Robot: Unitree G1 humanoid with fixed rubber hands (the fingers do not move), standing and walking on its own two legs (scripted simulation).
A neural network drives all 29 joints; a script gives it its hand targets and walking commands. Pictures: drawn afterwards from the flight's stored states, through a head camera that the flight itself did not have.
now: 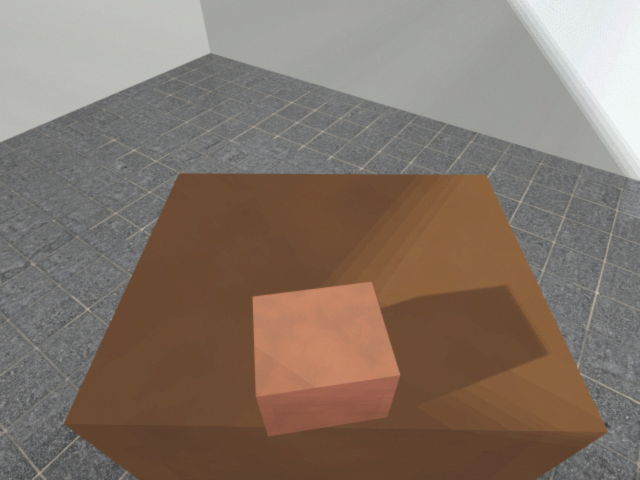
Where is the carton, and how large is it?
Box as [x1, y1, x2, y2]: [253, 282, 399, 435]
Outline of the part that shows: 371,282 253,296 256,398 268,435 384,417 387,415 399,377 399,372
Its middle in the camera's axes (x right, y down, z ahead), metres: +0.00 +0.21 +0.66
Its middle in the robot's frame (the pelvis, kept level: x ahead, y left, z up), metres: +0.37 +0.02 -0.14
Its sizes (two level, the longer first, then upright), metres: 0.206 0.171 0.163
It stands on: a pedestal, 0.56 m high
